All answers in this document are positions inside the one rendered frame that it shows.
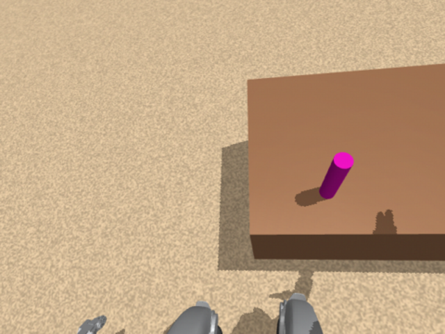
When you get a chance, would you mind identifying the can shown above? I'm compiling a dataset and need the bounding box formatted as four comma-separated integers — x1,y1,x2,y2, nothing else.
319,152,354,199

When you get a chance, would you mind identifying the left robot hand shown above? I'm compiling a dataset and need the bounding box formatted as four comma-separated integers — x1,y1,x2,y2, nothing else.
77,315,106,334

